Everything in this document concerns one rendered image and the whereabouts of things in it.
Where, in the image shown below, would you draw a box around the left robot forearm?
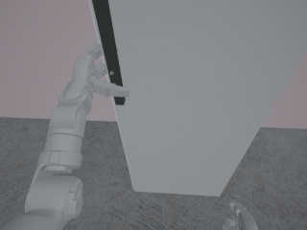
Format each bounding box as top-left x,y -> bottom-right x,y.
25,80 -> 94,214

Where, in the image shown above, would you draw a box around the fridge door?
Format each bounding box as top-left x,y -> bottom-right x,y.
89,0 -> 307,196

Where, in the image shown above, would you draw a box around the robot left upper arm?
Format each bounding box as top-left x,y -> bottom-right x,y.
0,175 -> 83,230

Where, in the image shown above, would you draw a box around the robot right hand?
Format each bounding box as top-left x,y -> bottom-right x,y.
223,197 -> 258,230

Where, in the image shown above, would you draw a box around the robot left hand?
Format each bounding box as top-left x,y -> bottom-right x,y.
72,42 -> 130,98

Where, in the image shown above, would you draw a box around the handle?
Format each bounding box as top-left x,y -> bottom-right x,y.
92,0 -> 126,105

